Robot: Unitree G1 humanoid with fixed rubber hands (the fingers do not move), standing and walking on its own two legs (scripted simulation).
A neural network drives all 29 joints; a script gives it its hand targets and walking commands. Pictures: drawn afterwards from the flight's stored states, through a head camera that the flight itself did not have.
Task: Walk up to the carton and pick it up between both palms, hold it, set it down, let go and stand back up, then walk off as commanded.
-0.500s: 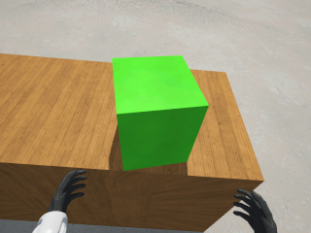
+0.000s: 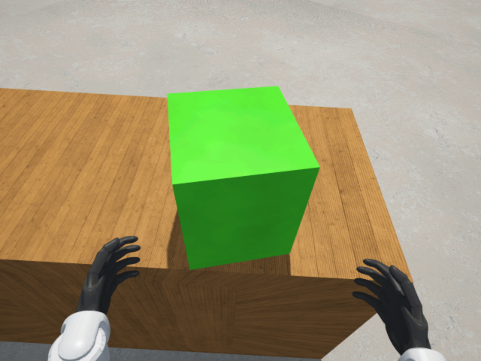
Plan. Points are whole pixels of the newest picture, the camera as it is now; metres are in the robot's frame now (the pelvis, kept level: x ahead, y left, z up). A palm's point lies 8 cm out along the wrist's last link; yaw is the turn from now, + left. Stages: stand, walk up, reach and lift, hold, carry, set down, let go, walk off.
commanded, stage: reach and lift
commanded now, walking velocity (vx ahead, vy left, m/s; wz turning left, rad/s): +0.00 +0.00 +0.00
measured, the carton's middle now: (233, 179) +0.44 +0.04 +0.06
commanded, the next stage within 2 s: none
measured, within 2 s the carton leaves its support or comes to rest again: neither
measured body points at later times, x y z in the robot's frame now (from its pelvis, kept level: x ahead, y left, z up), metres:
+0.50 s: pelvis +0.01 +0.00 +0.00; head +0.04 +0.00 +0.45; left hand +0.27 +0.20 +0.09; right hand +0.29 -0.19 +0.09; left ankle +0.06 +0.12 -0.74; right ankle -0.01 -0.11 -0.74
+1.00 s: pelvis +0.00 +0.00 +0.00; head +0.03 +0.00 +0.45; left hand +0.33 +0.21 +0.14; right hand +0.37 -0.18 +0.15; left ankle +0.06 +0.12 -0.74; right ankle -0.01 -0.11 -0.74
